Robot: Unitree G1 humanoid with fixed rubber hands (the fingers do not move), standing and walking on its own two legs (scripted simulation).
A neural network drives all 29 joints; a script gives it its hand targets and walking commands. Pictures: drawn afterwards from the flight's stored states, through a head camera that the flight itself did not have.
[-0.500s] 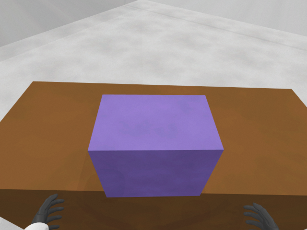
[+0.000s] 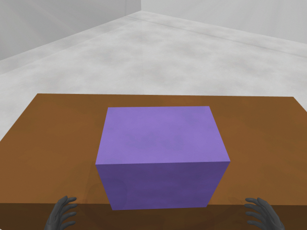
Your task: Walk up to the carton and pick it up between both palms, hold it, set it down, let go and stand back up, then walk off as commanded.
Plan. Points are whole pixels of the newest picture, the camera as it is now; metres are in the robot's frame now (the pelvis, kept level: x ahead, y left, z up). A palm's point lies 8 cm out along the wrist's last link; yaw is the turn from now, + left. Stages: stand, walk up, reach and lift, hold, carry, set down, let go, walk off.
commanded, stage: reach and lift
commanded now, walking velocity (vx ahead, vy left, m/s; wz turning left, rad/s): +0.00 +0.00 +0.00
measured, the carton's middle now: (159, 159) +0.34 -0.01 +0.01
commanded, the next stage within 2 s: none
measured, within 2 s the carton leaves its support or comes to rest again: neither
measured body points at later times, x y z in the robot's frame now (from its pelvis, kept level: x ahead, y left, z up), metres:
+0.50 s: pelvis +0.00 +0.00 +0.00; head -0.03 +0.00 +0.45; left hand +0.17 +0.24 -0.01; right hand +0.17 -0.27 -0.01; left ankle -0.01 +0.13 -0.75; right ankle -0.01 -0.13 -0.75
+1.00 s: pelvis -0.01 +0.00 +0.00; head -0.04 +0.00 +0.45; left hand +0.20 +0.24 +0.04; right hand +0.21 -0.26 +0.05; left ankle -0.01 +0.13 -0.75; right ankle -0.01 -0.13 -0.75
